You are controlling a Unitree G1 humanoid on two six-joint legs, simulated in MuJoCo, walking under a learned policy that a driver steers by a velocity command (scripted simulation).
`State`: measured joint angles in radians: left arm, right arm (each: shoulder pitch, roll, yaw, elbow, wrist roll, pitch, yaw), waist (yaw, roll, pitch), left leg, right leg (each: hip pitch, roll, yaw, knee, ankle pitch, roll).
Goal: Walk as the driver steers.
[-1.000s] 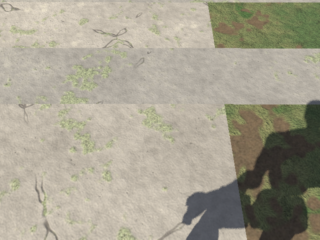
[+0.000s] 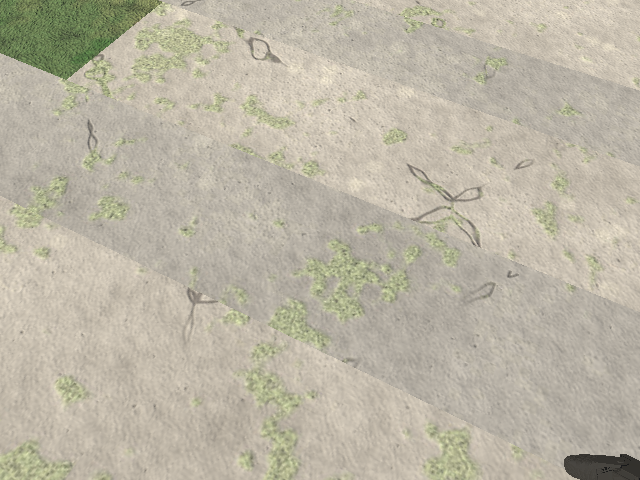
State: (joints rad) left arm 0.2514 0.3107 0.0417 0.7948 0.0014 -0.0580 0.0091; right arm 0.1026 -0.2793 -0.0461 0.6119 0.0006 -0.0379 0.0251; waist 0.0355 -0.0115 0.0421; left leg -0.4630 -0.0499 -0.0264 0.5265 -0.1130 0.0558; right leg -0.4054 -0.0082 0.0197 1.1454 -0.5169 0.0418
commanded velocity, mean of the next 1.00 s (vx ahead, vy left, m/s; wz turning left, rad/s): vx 0.04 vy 0.00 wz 0.56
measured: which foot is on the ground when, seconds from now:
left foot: down 0.00-0.36, up 0.38-0.74, down 0.76-1.00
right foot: up 0.00-0.32, down 0.34-0.76, up 0.78-1.00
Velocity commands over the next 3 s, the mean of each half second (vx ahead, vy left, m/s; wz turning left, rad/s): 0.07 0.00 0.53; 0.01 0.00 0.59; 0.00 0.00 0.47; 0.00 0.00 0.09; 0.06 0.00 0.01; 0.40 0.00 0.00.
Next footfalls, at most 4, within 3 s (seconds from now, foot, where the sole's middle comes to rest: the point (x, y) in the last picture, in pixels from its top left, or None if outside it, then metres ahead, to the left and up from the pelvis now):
0.34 right None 0.16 -0.13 -0.77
0.76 left None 0.05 0.12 -0.77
1.26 right None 0.18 -0.05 -0.77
1.60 left None -0.03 0.11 -0.77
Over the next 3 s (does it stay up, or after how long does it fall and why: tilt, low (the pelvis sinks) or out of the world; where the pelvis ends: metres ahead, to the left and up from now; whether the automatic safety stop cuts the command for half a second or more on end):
stays up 0.21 0.18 -0.01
